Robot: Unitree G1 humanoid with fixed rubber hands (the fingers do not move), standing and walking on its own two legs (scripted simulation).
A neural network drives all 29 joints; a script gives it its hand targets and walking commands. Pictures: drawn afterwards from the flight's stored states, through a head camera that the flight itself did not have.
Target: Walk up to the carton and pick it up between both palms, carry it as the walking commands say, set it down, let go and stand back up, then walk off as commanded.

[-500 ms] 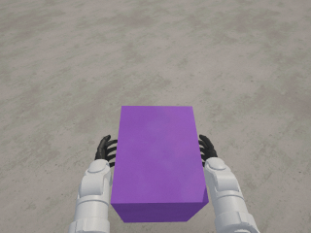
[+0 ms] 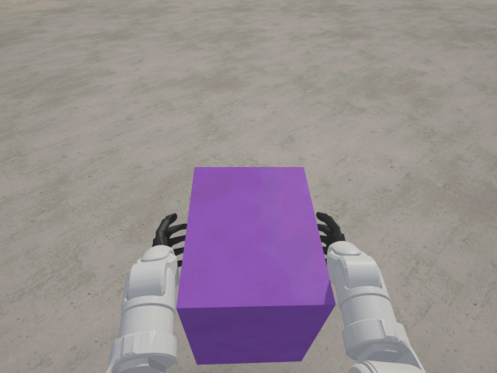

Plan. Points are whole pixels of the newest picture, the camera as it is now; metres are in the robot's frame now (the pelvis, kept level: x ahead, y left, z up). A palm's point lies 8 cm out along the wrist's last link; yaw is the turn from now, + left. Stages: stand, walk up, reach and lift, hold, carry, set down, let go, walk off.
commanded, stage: reach and lift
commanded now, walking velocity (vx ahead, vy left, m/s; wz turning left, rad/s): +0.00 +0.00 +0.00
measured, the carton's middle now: (249, 267) +0.32 +0.03 -0.01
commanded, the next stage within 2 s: hold in 1.30 s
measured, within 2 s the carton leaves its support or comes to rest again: neither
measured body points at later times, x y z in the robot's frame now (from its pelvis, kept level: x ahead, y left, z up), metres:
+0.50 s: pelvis +0.01 +0.01 +0.00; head -0.03 +0.00 +0.45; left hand +0.33 +0.15 +0.05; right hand +0.32 -0.15 +0.03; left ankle +0.04 +0.14 -0.74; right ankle +0.04 -0.11 -0.74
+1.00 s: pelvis +0.03 +0.02 +0.01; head -0.02 +0.01 +0.45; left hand +0.32 +0.15 +0.05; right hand +0.31 -0.14 +0.03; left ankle +0.04 +0.14 -0.74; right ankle +0.04 -0.11 -0.74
